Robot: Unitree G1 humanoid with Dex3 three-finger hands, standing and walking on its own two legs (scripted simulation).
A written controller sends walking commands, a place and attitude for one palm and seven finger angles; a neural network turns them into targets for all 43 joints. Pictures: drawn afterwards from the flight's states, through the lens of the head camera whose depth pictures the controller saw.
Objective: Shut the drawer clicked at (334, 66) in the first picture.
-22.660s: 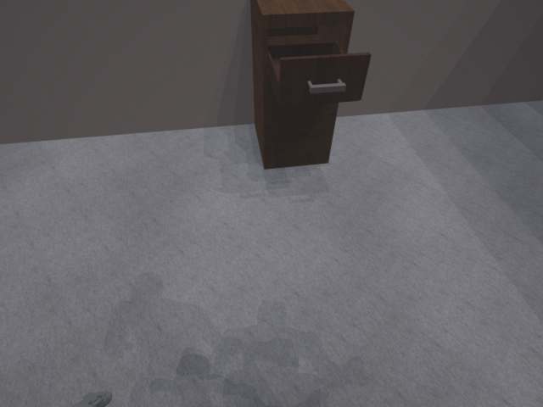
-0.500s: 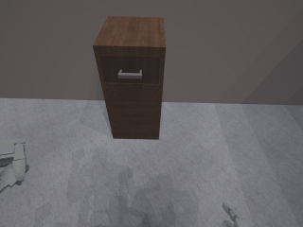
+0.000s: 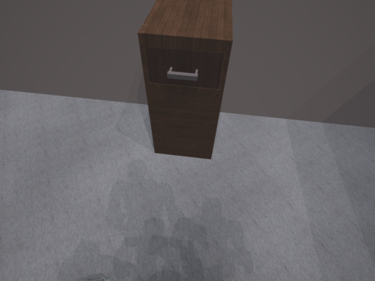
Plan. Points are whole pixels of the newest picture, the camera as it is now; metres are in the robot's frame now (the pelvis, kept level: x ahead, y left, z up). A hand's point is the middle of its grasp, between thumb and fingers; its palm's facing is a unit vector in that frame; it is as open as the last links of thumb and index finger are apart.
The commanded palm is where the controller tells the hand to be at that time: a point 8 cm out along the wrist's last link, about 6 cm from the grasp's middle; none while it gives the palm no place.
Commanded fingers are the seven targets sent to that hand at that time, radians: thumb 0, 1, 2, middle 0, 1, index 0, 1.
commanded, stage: let the arm hang, fingers relaxed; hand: left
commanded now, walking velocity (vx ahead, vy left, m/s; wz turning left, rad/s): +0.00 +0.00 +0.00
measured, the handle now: (183, 73) +0.93 +0.06 -0.10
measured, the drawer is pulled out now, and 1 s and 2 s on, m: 0.00 0.00 0.00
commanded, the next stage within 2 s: look to check the result in 0.74 s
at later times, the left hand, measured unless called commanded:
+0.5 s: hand out of the picture +0.00 +0.19 -0.16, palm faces +0.01 -0.98 -0.19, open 7.2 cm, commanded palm none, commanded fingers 0.00 0.90 0.90 -0.20 -0.30 -0.20 -0.30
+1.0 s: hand out of the picture +0.02 +0.18 -0.16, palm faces +0.01 -0.98 -0.17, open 7.3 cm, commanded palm none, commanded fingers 0.00 0.90 0.90 -0.20 -0.30 -0.20 -0.30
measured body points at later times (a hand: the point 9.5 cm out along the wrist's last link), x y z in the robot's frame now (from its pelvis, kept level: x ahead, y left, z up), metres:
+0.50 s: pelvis +0.00 +0.02 +0.02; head +0.01 +0.02 +0.47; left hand +0.00 +0.24 -0.14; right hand -0.01 -0.18 -0.15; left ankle +0.04 +0.12 -0.73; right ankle +0.03 -0.09 -0.73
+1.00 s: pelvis +0.02 +0.01 +0.02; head +0.03 +0.01 +0.47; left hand +0.02 +0.23 -0.14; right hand -0.01 -0.19 -0.15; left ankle +0.04 +0.12 -0.73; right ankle +0.03 -0.09 -0.73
